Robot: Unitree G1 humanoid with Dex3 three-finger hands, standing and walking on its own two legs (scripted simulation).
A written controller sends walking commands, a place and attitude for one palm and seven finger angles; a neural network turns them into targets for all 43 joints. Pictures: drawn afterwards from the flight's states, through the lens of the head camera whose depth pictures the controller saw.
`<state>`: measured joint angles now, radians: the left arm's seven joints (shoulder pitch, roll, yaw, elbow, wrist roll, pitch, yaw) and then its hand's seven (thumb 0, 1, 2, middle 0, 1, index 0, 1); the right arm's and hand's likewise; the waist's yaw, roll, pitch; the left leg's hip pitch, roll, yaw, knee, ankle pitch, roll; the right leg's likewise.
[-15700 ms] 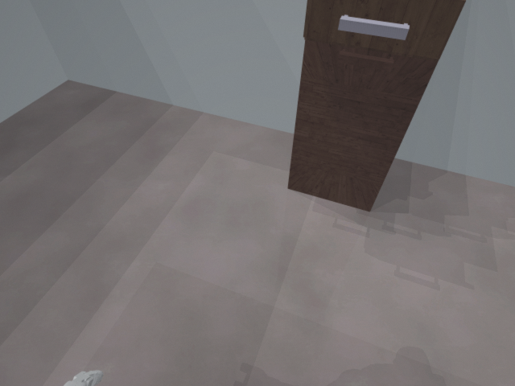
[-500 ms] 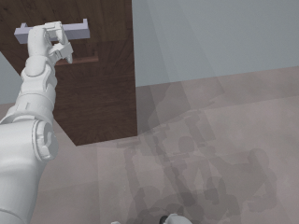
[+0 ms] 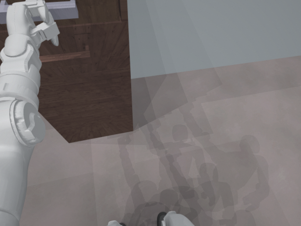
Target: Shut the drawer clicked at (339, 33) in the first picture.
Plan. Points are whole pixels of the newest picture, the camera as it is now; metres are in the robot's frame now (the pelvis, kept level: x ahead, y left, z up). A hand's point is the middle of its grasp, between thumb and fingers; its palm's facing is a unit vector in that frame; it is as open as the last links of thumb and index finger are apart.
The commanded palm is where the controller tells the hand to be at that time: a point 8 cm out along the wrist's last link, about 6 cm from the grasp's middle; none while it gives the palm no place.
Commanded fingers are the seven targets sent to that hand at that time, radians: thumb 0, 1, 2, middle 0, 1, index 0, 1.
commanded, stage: push the drawer shut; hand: left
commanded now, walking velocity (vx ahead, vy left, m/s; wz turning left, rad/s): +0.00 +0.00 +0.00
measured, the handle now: (39, 7) +0.64 +0.20 +0.17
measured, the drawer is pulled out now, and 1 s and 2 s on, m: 0.00 0.00 0.00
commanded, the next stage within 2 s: pull the fist back off the drawer in 0.10 s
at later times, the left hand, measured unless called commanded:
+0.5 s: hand (54, 25) +0.56 +0.16 +0.18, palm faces +0.09 -1.00 -0.02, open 3.1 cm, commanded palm +0.55 +0.19 +0.17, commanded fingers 0.00 0.90 0.90 -1.40 -1.60 -1.40 -1.60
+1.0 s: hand (50, 37) +0.53 +0.16 +0.17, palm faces +0.12 -0.99 +0.00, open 3.3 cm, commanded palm +0.49 +0.21 +0.17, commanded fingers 0.00 0.90 0.90 -1.40 -1.60 -1.40 -1.60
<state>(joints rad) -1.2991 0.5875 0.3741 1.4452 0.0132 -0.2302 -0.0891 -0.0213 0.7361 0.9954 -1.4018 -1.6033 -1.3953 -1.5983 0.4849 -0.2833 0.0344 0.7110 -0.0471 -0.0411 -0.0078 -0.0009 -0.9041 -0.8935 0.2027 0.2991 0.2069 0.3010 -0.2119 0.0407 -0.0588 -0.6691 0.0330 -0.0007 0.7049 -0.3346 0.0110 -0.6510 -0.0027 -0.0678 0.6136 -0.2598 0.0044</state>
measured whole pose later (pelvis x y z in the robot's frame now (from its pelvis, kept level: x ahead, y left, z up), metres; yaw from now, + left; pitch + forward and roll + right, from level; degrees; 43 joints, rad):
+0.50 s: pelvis -0.01 +0.00 +0.00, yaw +0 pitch +18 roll -2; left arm -1.34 0.63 0.36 1.46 0.01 -0.22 -0.07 0.02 0.77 0.98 -1.40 -1.60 -1.40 -1.60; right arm 0.51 -0.30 0.04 0.71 -0.05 -0.06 0.00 0.00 -0.90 -0.89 0.20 0.30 0.21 0.30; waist -0.24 0.04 -0.05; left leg -0.71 0.04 0.00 0.72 -0.32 0.01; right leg -0.69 0.00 -0.07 0.62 -0.24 0.00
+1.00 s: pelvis +0.02 +0.00 +0.01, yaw -2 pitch +12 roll -2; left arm -0.95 0.43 0.39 1.06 -0.06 -0.15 -0.07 0.02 0.89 0.90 -1.40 -1.60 -1.40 -1.60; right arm 0.40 -0.26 0.01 0.64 0.00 -0.02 -0.01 0.00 -0.90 -0.89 0.20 0.30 0.21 0.30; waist -0.12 0.04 -0.07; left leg -0.49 0.05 0.04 0.65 -0.36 0.01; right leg -0.50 0.01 -0.03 0.58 -0.28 0.00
